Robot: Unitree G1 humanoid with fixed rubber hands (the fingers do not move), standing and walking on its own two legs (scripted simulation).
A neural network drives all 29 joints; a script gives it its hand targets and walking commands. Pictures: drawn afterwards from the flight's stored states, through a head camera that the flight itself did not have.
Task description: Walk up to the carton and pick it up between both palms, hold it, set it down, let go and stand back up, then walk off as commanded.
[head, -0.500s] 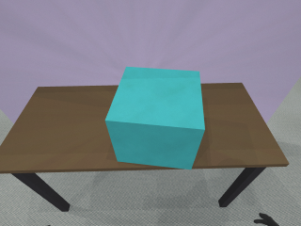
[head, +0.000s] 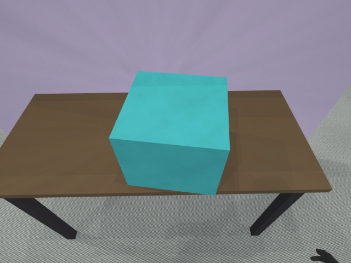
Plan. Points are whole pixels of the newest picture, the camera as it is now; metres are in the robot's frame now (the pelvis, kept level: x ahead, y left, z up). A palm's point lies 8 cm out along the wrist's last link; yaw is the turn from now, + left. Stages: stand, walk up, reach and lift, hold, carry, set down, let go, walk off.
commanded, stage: walk up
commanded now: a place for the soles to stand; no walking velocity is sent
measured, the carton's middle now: (176, 132) +0.49 +0.01 -0.02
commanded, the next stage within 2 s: reach and lift in 0.66 s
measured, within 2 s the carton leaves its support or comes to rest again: neither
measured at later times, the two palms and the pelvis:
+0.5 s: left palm out of the picture +0.13 +0.33 -0.09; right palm out of the picture +0.09 -0.34 -0.08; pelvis +0.00 +0.01 +0.00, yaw -1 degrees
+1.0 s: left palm (57, 250) +0.19 +0.29 -0.07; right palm out of the picture +0.14 -0.30 -0.07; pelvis -0.01 +0.01 -0.01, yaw +0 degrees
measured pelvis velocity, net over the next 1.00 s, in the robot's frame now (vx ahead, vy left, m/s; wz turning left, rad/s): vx -0.01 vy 0.01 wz -0.01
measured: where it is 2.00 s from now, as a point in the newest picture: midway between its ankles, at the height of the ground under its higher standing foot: outside the picture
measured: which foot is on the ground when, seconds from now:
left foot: down 0.00-1.00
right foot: down 0.00-1.00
